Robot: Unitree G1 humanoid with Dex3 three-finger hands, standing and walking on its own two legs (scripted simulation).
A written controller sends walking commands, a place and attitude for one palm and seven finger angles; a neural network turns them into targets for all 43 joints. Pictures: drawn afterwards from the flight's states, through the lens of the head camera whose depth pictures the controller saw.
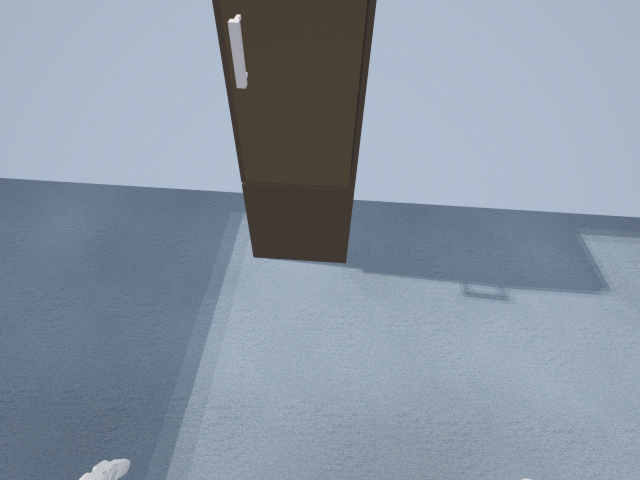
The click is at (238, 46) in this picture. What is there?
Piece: cupboard door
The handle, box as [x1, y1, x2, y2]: [228, 14, 247, 88]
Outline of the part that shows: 236,14 233,19 229,19 228,28 237,87 245,88 247,84 247,72 245,71 239,24 240,14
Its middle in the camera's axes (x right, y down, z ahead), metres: -0.20 -0.46 +0.94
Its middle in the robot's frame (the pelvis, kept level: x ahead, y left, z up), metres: +1.01 +0.26 +0.09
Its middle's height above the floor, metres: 0.85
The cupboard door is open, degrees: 0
